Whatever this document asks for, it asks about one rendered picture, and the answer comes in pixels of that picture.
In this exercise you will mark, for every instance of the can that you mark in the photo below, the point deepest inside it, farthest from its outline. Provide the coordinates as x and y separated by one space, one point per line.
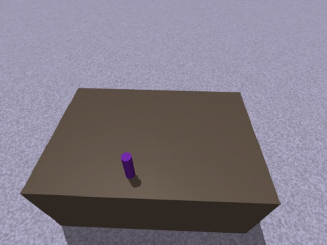
127 162

